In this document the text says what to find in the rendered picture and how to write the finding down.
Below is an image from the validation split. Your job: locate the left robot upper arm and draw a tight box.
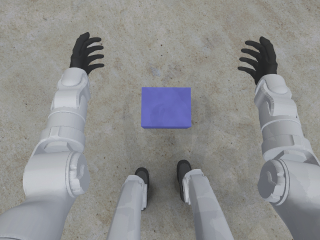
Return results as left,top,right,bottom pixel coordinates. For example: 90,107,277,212
0,150,90,240

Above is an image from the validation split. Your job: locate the robot left hand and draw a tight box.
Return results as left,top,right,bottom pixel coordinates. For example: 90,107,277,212
69,32,105,76

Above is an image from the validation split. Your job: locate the robot right hand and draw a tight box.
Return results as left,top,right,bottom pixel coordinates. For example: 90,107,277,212
237,36,278,85

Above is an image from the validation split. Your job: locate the robot left foot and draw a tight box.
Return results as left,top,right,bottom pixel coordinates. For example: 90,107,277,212
135,167,149,211

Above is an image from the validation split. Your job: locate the robot right thigh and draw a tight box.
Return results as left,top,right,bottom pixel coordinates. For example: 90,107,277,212
182,174,234,240

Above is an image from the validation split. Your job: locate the right robot upper arm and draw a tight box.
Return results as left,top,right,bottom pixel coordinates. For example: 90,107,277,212
257,158,320,240

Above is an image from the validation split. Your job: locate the right robot forearm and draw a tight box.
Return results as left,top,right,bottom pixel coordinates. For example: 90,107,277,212
254,74,320,167

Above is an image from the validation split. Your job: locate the carton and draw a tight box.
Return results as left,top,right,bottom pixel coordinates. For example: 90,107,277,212
141,87,192,129

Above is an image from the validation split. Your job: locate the left robot forearm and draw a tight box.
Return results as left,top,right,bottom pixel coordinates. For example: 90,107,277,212
22,67,91,195

